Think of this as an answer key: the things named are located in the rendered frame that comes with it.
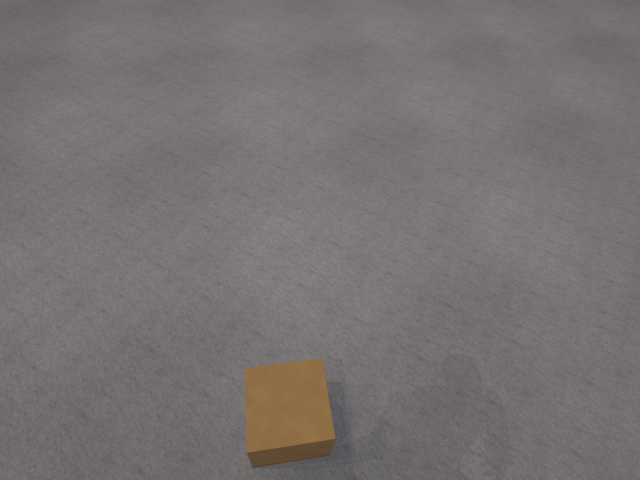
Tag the carton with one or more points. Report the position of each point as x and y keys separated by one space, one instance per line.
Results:
x=288 y=415

